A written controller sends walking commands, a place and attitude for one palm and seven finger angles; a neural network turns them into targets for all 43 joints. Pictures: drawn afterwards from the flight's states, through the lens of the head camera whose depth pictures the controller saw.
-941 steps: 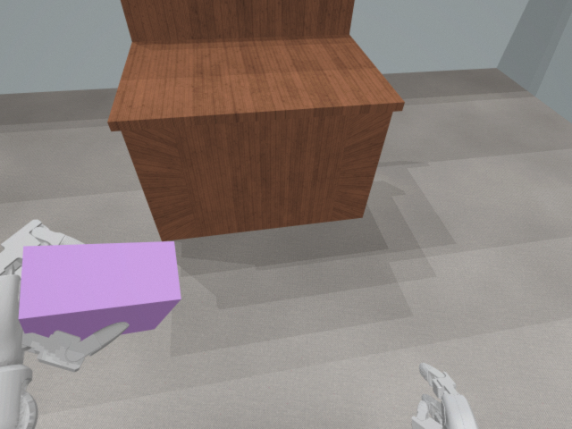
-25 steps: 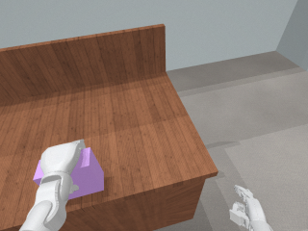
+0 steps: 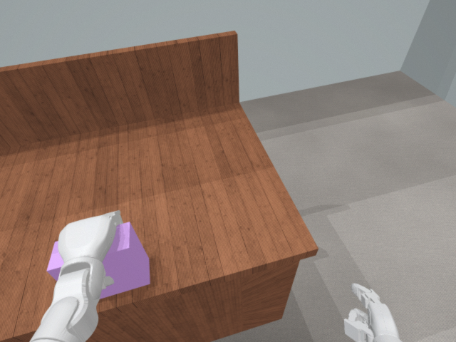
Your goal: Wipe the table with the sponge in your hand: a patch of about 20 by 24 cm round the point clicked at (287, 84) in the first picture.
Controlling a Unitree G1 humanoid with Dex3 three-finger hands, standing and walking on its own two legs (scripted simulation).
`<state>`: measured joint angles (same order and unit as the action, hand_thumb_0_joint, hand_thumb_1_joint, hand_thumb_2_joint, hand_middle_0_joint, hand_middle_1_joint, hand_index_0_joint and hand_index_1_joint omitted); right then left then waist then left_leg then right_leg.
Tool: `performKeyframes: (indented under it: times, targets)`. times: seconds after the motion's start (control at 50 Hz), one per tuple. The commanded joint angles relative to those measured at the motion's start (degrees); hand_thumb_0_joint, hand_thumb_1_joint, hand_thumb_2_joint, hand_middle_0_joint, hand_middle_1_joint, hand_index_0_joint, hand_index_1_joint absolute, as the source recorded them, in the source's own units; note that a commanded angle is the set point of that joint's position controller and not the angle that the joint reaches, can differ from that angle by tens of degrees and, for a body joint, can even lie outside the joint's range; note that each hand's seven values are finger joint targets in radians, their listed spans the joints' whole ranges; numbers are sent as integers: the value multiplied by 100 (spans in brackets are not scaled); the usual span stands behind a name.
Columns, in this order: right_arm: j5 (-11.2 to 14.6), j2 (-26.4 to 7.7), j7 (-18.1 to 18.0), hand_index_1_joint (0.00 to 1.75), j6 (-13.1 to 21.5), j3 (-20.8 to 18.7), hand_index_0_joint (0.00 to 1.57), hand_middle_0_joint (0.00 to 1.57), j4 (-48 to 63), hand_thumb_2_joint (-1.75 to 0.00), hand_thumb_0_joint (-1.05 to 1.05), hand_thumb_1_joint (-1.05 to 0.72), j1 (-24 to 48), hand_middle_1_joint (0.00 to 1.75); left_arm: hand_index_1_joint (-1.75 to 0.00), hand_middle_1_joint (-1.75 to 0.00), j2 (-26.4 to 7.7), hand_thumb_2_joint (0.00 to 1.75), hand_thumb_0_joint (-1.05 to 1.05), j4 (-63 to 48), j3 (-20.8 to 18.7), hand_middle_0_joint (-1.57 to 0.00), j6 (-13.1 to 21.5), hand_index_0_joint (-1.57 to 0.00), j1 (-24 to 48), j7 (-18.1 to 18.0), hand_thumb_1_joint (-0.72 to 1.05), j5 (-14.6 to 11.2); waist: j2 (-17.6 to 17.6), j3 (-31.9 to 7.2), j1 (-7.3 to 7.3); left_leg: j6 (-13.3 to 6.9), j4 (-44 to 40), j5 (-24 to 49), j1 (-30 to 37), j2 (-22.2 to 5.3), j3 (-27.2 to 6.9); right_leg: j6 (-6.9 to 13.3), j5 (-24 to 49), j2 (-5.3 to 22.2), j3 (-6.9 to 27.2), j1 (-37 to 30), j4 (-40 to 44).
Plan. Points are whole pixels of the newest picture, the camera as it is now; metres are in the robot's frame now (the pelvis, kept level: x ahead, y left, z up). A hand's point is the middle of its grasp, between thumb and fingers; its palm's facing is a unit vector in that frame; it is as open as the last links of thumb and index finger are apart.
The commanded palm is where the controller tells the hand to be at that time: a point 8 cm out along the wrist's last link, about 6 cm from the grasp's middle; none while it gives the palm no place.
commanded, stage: lower the sponge onto the table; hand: left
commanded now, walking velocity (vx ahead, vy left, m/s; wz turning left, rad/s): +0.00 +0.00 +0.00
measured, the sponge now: (109, 269) +0.23 +0.29 -0.04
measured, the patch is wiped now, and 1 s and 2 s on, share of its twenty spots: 0.00 0.30 0.45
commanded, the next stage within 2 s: wipe forward along the first lane in 0.24 s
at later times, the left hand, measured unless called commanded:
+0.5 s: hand (101, 251) +0.25 +0.29 +0.00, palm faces -0.09 -0.06 -0.99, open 10.2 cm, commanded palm +0.24 +0.29 +0.05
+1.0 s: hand (101, 228) +0.30 +0.32 +0.00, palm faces -0.14 +0.01 -0.99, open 10.3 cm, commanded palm +0.29 +0.32 +0.03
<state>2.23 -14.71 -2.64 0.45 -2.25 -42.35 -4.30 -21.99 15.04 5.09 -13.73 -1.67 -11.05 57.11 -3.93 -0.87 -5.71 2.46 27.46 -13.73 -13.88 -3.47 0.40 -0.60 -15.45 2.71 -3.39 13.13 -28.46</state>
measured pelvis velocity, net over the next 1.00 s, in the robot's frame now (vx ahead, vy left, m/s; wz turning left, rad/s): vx -0.03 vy -0.01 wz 0.00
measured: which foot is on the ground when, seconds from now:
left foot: down 0.00-1.00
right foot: down 0.00-1.00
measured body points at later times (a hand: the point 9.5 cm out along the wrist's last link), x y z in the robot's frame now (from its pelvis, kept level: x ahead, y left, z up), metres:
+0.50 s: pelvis -0.01 +0.00 +0.00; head -0.01 -0.02 +0.45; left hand +0.25 +0.29 +0.06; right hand +0.20 -0.23 -0.11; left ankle +0.01 +0.15 -0.74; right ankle +0.00 -0.13 -0.74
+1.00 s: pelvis -0.03 -0.01 -0.02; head +0.00 -0.04 +0.43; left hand +0.30 +0.31 +0.06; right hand +0.10 -0.28 -0.15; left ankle +0.01 +0.15 -0.74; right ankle +0.00 -0.13 -0.74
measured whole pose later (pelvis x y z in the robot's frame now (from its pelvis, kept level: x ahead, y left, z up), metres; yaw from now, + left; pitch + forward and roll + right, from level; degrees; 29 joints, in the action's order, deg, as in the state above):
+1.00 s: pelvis -0.03 -0.01 -0.02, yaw +0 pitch +8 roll +0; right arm 2.9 -16.3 -3.9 -1.9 -3.2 -44.1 -11.1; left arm -27.7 43.8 -1.1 -4.3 20.6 -13.1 59.1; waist -3.5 -4.4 -2.3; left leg 1.3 36.7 -14.7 -30.0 -4.2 -0.6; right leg 0.3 -16.2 2.0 -3.4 29.3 -37.8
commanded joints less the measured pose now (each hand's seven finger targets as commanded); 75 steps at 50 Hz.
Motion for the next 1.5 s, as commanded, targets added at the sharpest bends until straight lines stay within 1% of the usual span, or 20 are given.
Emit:
performKeyframes:
  times: [0.0,0.06,0.08,0.16,0.18,0.32,0.46,0.5,0.56,0.58,0.66,0.82,0.86,0.92,0.96,1.0,1.06,1.1,1.26,1.48]
  targets:
    - [18,-647,-67,30,340,-202,20,20,889,-90,0,-90,882,30,-160,-160,-1228,130,0,-1044,-694,-120,39,-120,1331,-332,10,112,235,-1252,15,-425,-163,1203,482,461,60,357,1327,-318,81,-205,387]
    - [17,-719,-68,30,300,-210,20,20,829,-90,0,-90,894,30,-160,-160,-1395,130,0,-841,-915,-120,-4,-120,1187,-353,10,51,328,-1122,-5,-403,-192,1072,397,467,34,361,1227,-334,185,-184,443]
    - [28,-664,-71,30,303,-185,20,20,915,-90,0,-90,870,30,-160,-160,-1063,130,0,-910,-570,-120,-6,-120,1287,-324,10,27,285,-1132,44,-430,-201,993,343,464,86,328,1179,-309,54,-173,404]
    - [37,-720,-98,30,257,-194,20,20,800,-90,0,-90,867,30,-160,-160,-1424,130,0,-531,-887,-120,-48,-120,1452,-336,10,86,332,-948,22,-406,-210,782,273,477,46,355,805,-335,171,2,498]
    - [41,-672,-100,30,270,-185,20,20,894,-90,0,-90,834,30,-160,-160,-1085,130,0,-647,-561,-120,-27,-120,1447,-312,10,63,268,-1092,48,-435,-190,789,284,482,98,330,877,-318,72,-46,433]
    - [26,-691,-53,30,237,-221,20,20,907,-90,0,-90,807,30,-160,-160,-1081,130,0,-390,-640,-120,-8,-120,1010,-349,10,112,523,-1077,4,-415,-81,886,129,469,95,325,1140,-311,131,-11,347]
    - [56,-747,-164,30,157,-182,20,20,715,-90,0,-90,643,30,-160,-160,-1452,130,0,227,-797,-120,-45,-120,2177,-386,10,233,459,-868,165,-399,-104,306,-60,479,69,341,282,-341,147,468,391]
    - [65,-705,-172,30,165,-182,20,20,747,-90,0,-90,577,30,-160,-160,-1191,130,0,393,-522,-120,16,-120,2351,-364,10,262,500,-944,220,-419,-43,283,-110,488,115,321,332,-316,84,514,329]
    - [61,-797,-208,30,93,-197,20,20,634,-90,0,-90,455,30,-160,-160,-1614,130,0,945,-915,-120,40,-120,2425,-358,10,247,698,-934,215,-401,-1,157,-305,486,80,321,195,-335,186,583,341]
    - [76,-759,-219,30,98,-173,20,20,726,-90,0,-90,425,30,-160,-160,-1307,130,0,895,-576,-120,86,-120,2623,-326,10,218,599,-997,279,-424,27,108,-347,488,123,290,206,-304,118,604,298]
    - [58,-834,-220,30,51,-221,20,20,634,-90,0,-90,242,30,-160,-160,-1739,130,0,1436,-982,-120,210,-120,2662,-336,10,291,691,-1092,251,-409,145,121,-529,477,99,302,255,-317,202,690,231]
    - [77,-859,-218,30,31,-258,20,20,592,-90,0,-90,-129,30,-160,-160,-1802,130,0,2177,-891,-120,552,-120,3312,-423,10,317,883,-1139,480,-450,425,-139,-1020,418,154,211,117,-272,191,1052,68]
    - [69,-916,-216,30,16,-290,20,20,516,-90,0,-90,-230,30,-160,-160,-2199,130,0,2351,-1259,-120,643,-120,3351,-479,10,343,754,-1225,420,-441,447,-168,-1127,408,111,246,45,-293,260,1070,30]
    - [70,-897,-197,30,16,-298,20,20,505,-90,0,-90,-376,30,-160,-160,-1961,130,0,2655,-969,-120,737,-120,3613,-536,10,387,927,-1183,554,-460,554,-305,-1323,399,148,199,-56,-273,214,1252,-27]
    - [74,-943,-197,30,13,-311,20,20,441,-90,0,-90,-441,30,-160,-160,-2277,130,0,2836,-1262,-120,801,-120,3703,-595,10,362,871,-1244,519,-457,564,-434,-1457,390,114,216,-254,-288,273,1293,-28]
    - [87,-909,-185,30,26,-312,20,20,456,-90,0,-90,-535,30,-160,-160,-2020,130,0,2943,-922,-120,858,-120,4004,-616,10,379,838,-1267,634,-483,631,-532,-1507,390,153,186,-316,-265,233,1410,-57]
    - [94,-984,-211,30,25,-294,20,20,356,-90,0,-90,-606,30,-160,-160,-2540,130,0,3272,-1257,-120,896,-120,4372,-680,10,378,833,-1216,671,-487,652,-819,-1757,370,104,187,-685,-277,310,1548,-33]
    - [104,-956,-207,30,52,-294,20,20,396,-90,0,-90,-700,30,-160,-160,-2295,130,0,3335,-925,-120,960,-120,4629,-681,10,394,810,-1343,781,-511,739,-852,-1797,384,117,164,-654,-269,290,1615,-90]
    - [118,-988,-214,30,77,-245,20,20,360,-90,0,-90,-882,30,-160,-160,-2931,130,0,3825,-1341,-120,1069,-120,4871,-736,10,270,627,-1749,751,-533,913,-833,-2156,378,20,180,-563,-321,421,1458,-196]
    - [122,-1050,-205,30,134,-201,20,20,349,-90,0,-90,-1208,30,-160,-160,-3327,130,0,4163,-1244,-120,1184,-120,5548,-633,10,381,414,-1868,954,-589,1136,-1045,-2499,370,-44,180,-721,-370,422,1762,-360]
